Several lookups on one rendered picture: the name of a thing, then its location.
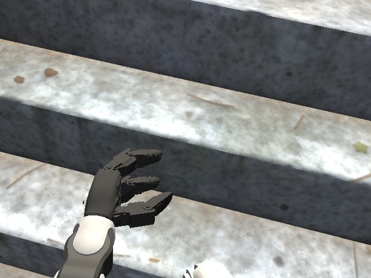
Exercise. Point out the right robot thigh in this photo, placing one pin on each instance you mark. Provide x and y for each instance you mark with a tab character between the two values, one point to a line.
208	269

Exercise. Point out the left robot hand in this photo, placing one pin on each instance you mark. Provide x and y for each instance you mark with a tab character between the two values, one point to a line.
108	191

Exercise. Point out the left robot forearm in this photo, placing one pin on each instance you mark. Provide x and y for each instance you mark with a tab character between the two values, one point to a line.
89	250

